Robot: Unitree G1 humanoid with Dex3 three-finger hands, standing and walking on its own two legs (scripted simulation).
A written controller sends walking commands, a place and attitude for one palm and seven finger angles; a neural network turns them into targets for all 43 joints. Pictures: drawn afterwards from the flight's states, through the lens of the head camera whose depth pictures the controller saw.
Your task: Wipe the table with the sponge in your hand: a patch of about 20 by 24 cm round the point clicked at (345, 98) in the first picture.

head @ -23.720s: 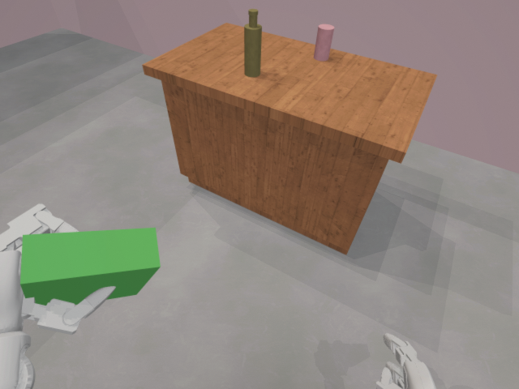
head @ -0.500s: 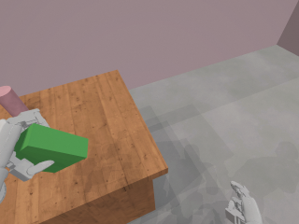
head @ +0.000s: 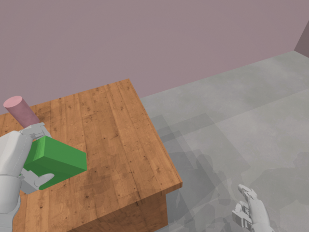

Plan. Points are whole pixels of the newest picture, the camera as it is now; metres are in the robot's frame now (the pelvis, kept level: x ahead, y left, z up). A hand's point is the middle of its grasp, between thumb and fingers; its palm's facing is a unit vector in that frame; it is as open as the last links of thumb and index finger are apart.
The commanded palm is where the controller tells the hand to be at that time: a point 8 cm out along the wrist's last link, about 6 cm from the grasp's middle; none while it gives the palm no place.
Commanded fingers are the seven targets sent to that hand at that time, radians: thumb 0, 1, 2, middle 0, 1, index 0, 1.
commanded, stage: turn the palm down, sponge in hand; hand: left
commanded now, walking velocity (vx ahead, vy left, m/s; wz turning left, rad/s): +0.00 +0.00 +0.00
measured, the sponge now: (51, 167) +0.22 +0.28 +0.09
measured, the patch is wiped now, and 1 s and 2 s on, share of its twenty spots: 0.00 0.00 0.00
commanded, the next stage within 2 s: move the sponge above the wiping area in 0.98 s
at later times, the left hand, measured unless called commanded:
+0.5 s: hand (32, 155) +0.23 +0.32 +0.12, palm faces +0.07 -0.12 -0.99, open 9.0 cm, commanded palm +0.20 +0.30 +0.18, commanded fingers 0.00 0.10 1.30 -1.20 -1.60 -1.20 -1.60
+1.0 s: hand (36, 153) +0.24 +0.31 +0.12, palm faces +0.04 -0.07 -1.00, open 9.0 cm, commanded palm +0.20 +0.30 +0.18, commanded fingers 0.00 0.10 1.30 -1.20 -1.60 -1.20 -1.60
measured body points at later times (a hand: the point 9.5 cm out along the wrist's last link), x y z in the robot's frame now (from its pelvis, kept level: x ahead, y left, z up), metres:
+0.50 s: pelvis +0.01 +0.02 +0.01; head +0.01 -0.02 +0.46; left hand +0.23 +0.32 +0.18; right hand +0.26 -0.17 -0.07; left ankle -0.01 +0.12 -0.73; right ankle +0.00 -0.08 -0.73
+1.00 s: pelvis +0.01 +0.02 +0.02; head +0.02 -0.03 +0.46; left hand +0.23 +0.31 +0.18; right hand +0.28 -0.17 -0.06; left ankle -0.01 +0.12 -0.73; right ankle +0.00 -0.08 -0.73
